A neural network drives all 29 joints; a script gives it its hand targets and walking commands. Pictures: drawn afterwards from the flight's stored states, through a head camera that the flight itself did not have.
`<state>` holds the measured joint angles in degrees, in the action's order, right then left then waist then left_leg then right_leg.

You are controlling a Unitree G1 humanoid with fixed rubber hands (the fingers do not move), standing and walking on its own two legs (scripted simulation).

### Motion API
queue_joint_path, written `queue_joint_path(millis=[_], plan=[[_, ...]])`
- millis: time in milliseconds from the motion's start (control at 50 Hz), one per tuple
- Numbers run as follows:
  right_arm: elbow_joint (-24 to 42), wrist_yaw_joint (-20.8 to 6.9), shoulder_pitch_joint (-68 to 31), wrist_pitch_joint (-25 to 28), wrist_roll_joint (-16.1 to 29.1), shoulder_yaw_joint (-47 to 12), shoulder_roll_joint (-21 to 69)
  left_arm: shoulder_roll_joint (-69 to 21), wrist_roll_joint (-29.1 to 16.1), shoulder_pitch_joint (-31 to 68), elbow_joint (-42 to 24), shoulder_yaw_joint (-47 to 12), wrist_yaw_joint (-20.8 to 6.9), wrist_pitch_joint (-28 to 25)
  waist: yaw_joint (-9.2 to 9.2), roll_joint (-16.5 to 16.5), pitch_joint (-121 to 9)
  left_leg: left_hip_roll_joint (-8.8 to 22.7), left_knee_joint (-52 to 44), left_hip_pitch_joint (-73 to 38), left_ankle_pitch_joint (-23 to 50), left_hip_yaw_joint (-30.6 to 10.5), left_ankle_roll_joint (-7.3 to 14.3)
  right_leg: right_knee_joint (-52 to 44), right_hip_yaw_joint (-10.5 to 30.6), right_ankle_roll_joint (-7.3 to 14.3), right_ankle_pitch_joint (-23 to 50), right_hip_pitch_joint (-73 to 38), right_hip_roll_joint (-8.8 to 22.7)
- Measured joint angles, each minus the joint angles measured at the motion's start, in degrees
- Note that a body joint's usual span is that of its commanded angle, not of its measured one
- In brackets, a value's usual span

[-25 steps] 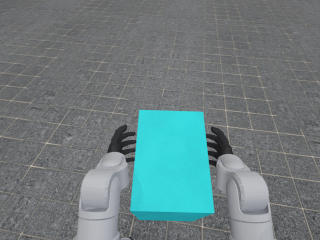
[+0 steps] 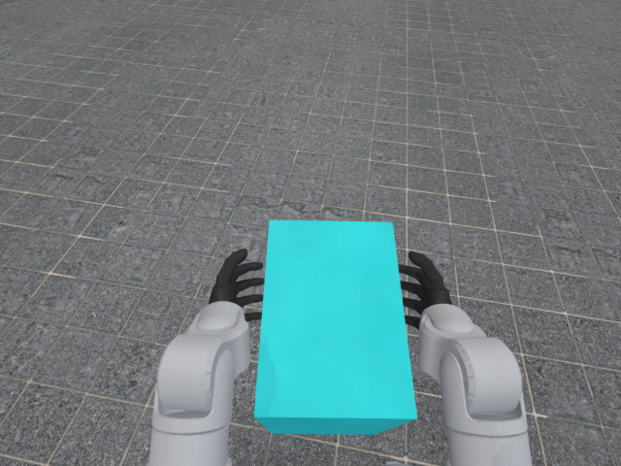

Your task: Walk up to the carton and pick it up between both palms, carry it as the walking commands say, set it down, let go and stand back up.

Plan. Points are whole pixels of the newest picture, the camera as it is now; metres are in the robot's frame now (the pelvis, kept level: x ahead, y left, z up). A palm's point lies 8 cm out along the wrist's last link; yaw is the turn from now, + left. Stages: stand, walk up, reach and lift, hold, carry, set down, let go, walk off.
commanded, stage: carry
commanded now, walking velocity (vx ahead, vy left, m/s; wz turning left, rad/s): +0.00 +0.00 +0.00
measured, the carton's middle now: (326, 337) +0.28 +0.01 +0.02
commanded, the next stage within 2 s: none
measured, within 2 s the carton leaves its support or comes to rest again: neither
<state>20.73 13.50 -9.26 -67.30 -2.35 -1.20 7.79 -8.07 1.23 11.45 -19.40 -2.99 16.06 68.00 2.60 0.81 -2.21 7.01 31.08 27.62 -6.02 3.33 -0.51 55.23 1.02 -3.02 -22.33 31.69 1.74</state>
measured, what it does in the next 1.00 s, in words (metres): walks backwards: right foot, then left foot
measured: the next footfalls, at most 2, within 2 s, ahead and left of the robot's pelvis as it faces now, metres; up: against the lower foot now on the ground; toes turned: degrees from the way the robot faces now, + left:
right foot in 0.08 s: -0.03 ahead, -0.22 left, +0.00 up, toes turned +11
left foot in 0.36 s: -0.02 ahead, +0.00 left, +0.00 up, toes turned +1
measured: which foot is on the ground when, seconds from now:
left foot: down 0.00-0.08, up 0.10-0.34, down 0.36-1.00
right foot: up 0.00-0.06, down 0.08-1.00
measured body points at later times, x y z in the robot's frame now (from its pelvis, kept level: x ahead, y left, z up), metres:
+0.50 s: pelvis -0.11 -0.09 +0.00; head -0.12 -0.08 +0.45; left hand +0.17 +0.04 +0.08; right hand +0.18 -0.20 +0.09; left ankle -0.06 +0.00 -0.73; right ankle -0.02 -0.20 -0.72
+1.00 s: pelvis -0.14 -0.11 -0.01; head -0.16 -0.12 +0.44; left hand +0.14 +0.01 +0.08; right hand +0.14 -0.23 +0.08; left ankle -0.06 +0.00 -0.73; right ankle -0.07 -0.21 -0.73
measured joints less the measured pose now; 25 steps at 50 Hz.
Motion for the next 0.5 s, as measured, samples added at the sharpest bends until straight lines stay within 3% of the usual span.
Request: queue_joint_path(millis=[80, 120, 160, 220, 280, 340, 420, 500], plan=[[0.0, 0.0, -0.1, -0.6, -0.5, 0.1, 0.0, -0.2, -0.2, 0.8, 0.7, 0.3, 0.0, 0.4, 0.26, 0.7, -2.2, 1.8, 0.3, 3.3, 1.7, -1.5, -2.4, -19.5, -1.9, 0.3, 0.4, -10.8, 0.2], [-0.7, 0.0, 0.0, -0.6, -0.5, 0.9, -0.1, -0.3, 0.0, 1.0, 2.7, -0.2, -0.2, -0.1, -0.13, 1.9, -2.1, 2.3, 5.4, 5.8, -6.5, -2.2, -3.2, -21.7, -2.3, 0.6, 6.9, -10.6, -0.9], [-1.3, 0.1, 1.3, -1.4, -0.2, 1.0, -0.2, 0.0, 0.1, -0.1, 4.4, -1.1, -0.6, -0.1, -1.61, 1.3, -2.5, -0.6, 14.5, 8.4, -14.1, -1.9, -3.4, -21.1, -2.3, 1.2, 7.9, -9.5, 0.2], [-1.6, 0.9, 1.9, -2.2, 0.5, 0.3, -0.3, 0.2, 0.3, -2.0, 4.3, -1.2, -1.2, 0.1, -3.67, 0.3, -2.1, -4.0, 22.2, 8.2, -14.2, 0.4, -3.1, -23.5, -1.8, 1.9, 10.0, -9.5, 1.2], [-0.9, 1.6, 1.1, -1.8, 1.0, -0.3, -0.2, 0.3, 0.5, -2.5, 2.5, -0.8, -1.4, -0.6, -4.74, -0.1, -2.1, -6.0, 17.9, 3.9, -14.7, 2.1, -2.5, -24.5, -1.8, 2.6, 11.9, -8.3, 0.7], [-0.6, 1.7, -0.1, -1.3, 1.0, -0.2, 0.0, 0.2, 0.9, -2.0, 1.6, -0.4, -1.5, -1.3, -4.61, -0.3, -2.9, -7.6, 6.0, -3.4, -13.0, 3.0, -1.4, -24.0, -2.4, 3.1, 12.7, -6.5, -0.4], [-2.9, 1.4, -1.1, -0.7, 0.9, -0.8, 0.1, 0.3, 1.1, -2.3, 1.6, 0.6, -1.5, -1.0, -3.68, -2.9, -3.1, -8.3, -0.2, -5.7, -6.0, 3.4, 3.9, -22.8, -2.8, 2.8, 11.4, -5.3, -0.4], [-3.3, 0.9, -0.6, -1.1, 0.6, -1.2, 0.1, 0.4, 0.5, -2.9, 0.9, 0.6, -0.8, 0.2, -1.98, -2.9, -3.2, -7.5, -1.1, -5.7, -5.0, 3.4, 3.6, -23.3, -2.9, 2.5, 9.0, -5.2, -1.2]])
